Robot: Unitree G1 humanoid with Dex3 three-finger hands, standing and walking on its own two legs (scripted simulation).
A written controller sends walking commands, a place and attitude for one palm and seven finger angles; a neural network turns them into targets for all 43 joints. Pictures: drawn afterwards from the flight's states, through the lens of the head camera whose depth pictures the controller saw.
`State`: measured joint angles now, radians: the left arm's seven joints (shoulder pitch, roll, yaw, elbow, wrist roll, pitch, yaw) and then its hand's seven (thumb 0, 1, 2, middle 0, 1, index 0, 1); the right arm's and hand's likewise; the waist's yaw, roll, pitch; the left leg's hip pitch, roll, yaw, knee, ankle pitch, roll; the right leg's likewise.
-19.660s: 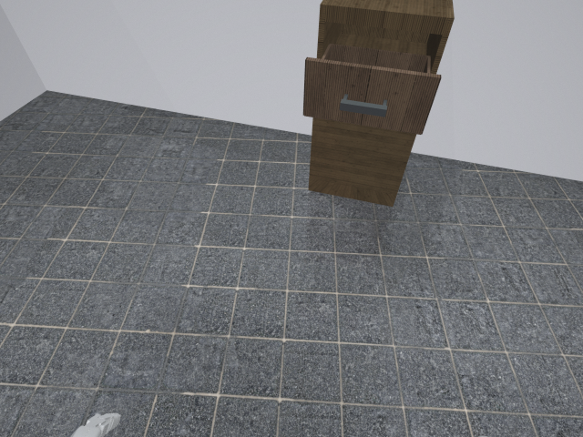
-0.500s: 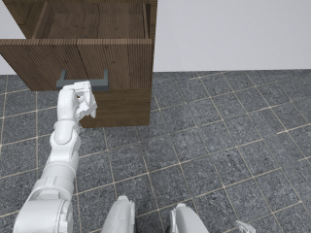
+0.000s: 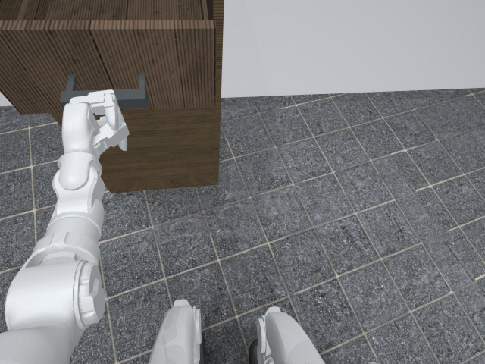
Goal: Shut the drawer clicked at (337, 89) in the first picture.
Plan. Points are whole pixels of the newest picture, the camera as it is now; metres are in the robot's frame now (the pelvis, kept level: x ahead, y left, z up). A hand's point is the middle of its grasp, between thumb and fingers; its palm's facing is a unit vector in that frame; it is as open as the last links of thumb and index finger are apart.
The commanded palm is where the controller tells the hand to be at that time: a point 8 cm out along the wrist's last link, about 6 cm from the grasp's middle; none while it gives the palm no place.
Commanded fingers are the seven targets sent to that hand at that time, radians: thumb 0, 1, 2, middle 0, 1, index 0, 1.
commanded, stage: push the drawer shut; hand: left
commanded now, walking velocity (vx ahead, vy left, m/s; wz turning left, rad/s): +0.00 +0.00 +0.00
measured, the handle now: (107, 90) +0.56 +0.21 +0.05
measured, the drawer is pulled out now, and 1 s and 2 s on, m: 0.12 0.00 0.00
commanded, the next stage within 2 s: pull the fist back off the drawer in 1.20 s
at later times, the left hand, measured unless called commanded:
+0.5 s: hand (123, 98) +0.54 +0.18 +0.05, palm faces +0.08 -1.00 -0.03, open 3.2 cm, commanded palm +0.54 +0.21 +0.05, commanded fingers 0.00 0.90 0.90 -1.40 -1.60 -1.40 -1.60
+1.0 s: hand (127, 72) +0.60 +0.18 +0.05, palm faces +0.08 -1.00 -0.04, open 3.2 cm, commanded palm +0.61 +0.19 +0.05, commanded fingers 0.00 0.90 0.90 -1.40 -1.60 -1.40 -1.60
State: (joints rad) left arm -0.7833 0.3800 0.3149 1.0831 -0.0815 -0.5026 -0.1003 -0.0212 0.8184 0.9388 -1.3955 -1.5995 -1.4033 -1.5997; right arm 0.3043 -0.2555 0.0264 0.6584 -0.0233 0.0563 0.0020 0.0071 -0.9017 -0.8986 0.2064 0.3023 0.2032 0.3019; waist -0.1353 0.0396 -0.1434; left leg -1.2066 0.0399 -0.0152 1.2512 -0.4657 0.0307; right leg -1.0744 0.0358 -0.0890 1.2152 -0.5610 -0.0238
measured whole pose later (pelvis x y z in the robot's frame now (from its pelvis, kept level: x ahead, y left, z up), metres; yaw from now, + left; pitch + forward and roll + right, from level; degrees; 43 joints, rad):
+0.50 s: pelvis +0.00 +0.00 -0.01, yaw -1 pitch +27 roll -6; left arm -1.00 0.52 0.38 1.23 -0.02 -0.45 -0.10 0.02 0.81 0.94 -1.40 -1.60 -1.40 -1.60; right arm 0.35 -0.26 0.05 0.66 -0.04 0.06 0.02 0.01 -0.90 -0.90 0.21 0.30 0.20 0.30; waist -0.20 0.05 -0.14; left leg -1.31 0.05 -0.03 1.30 -0.47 0.03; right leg -1.17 0.05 -0.10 1.24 -0.56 -0.02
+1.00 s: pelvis -0.01 +0.01 -0.03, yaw -2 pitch +32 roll -8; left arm -1.26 0.68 0.40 1.32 0.07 -0.35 -0.09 0.02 0.82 0.99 -1.39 -1.60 -1.40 -1.60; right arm 0.40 -0.26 0.08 0.65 -0.07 0.07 0.03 0.00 -0.90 -0.90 0.21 0.30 0.20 0.30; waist -0.28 0.06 -0.11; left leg -1.45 0.06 -0.06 1.36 -0.48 0.04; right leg -1.29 0.06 -0.13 1.28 -0.56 -0.02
